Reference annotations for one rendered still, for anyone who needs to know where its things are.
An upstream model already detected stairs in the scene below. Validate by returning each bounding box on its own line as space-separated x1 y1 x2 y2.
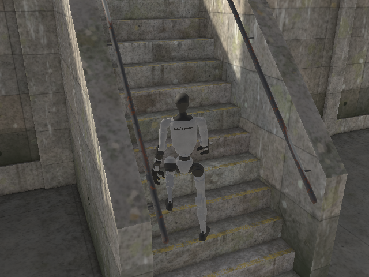
96 0 300 277

